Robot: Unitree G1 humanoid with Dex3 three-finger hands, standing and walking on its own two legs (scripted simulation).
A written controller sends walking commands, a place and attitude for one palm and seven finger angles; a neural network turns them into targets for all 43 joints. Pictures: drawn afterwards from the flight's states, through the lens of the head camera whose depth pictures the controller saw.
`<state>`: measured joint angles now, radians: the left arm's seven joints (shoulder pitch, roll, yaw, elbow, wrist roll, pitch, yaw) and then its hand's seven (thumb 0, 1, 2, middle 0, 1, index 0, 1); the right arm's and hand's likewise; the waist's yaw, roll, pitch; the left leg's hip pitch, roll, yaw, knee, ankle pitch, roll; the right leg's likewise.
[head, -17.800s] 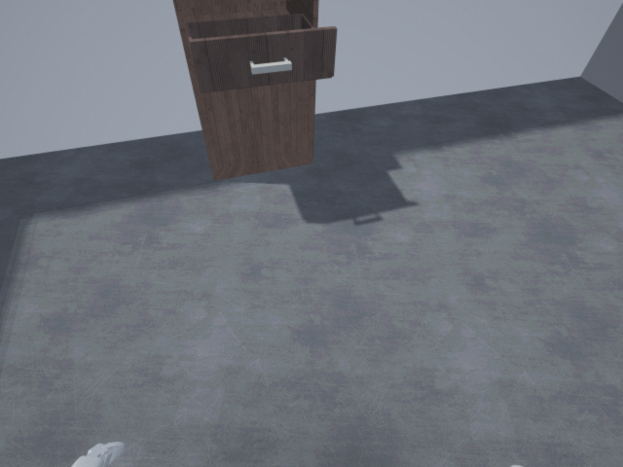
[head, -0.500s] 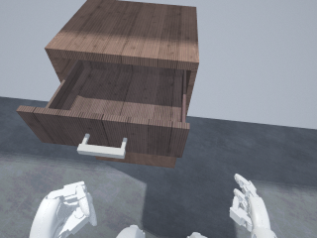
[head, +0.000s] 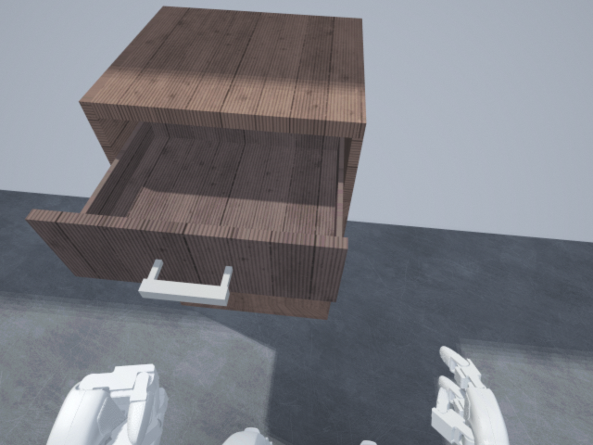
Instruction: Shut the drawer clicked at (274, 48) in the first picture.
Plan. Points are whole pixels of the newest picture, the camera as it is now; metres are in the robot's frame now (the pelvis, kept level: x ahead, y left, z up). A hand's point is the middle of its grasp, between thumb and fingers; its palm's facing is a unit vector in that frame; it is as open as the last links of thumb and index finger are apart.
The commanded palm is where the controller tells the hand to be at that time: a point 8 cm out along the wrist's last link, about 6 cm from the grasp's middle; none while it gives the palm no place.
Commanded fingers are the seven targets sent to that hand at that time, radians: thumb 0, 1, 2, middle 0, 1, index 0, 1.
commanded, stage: raise the hand and make a fist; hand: left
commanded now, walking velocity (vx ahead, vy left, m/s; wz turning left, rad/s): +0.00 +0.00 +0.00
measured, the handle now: (188, 280) +0.35 +0.20 -0.01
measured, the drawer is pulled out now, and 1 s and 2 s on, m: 0.24 0.24 0.24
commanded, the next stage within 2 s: bring the fist close to the handle in 0.24 s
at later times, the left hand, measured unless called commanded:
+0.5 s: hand (155, 426) +0.14 +0.16 +0.07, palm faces +0.01 -1.00 -0.07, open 3.3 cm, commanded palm +0.11 +0.22 +0.07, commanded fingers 0.00 0.90 0.90 -1.40 -1.60 -1.40 -1.60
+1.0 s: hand (171, 395) +0.18 +0.17 +0.02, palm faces -0.04 -1.00 -0.03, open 3.3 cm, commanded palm +0.16 +0.22 +0.02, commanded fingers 0.00 0.90 0.90 -1.40 -1.60 -1.40 -1.60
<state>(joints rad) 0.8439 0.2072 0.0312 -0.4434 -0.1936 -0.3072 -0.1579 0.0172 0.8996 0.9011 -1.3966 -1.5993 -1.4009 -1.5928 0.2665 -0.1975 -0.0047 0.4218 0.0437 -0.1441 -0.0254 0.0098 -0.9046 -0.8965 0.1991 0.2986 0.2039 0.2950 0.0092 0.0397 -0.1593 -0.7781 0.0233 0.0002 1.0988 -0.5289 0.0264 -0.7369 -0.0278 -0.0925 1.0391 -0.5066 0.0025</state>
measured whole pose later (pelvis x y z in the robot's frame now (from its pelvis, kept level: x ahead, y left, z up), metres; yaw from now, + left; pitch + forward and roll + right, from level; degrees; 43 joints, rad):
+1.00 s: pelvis -0.01 -0.01 -0.03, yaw +0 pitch +17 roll -3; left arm 0.55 0.21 0.11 -0.13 -0.24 -0.43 -0.25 0.02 0.90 0.90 -1.40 -1.60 -1.40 -1.59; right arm 0.20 -0.21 -0.01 0.51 0.02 -0.19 -0.04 0.01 -0.91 -0.90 0.20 0.30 0.20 0.29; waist -0.01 0.02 -0.16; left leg -0.97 0.03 -0.01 1.23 -0.56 0.02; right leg -0.93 -0.02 -0.10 1.17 -0.54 -0.01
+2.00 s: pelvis -0.01 -0.01 -0.05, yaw +0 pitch +22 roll -3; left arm 0.40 0.22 0.06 -0.09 -0.18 -0.41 -0.16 0.02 0.90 0.90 -1.40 -1.60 -1.40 -1.59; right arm 0.19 -0.23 0.01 0.45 0.01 -0.09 -0.03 0.01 -0.91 -0.90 0.20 0.30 0.20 0.29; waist -0.02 0.03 -0.20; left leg -1.14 0.03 -0.02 1.35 -0.60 0.01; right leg -1.10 -0.03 -0.11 1.30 -0.59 -0.02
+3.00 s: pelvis -0.02 +0.00 -0.04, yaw -1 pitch +22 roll -3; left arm -0.18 0.25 0.14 0.41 -0.17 -0.39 -0.15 0.05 0.88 0.92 -1.40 -1.60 -1.40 -1.59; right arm 0.21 -0.25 0.03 0.57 0.01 -0.07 -0.03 0.01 -0.91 -0.90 0.20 0.30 0.20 0.29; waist -0.05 0.02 -0.17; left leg -1.12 0.03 0.00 1.28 -0.55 0.02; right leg -1.09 -0.03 -0.08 1.23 -0.53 -0.01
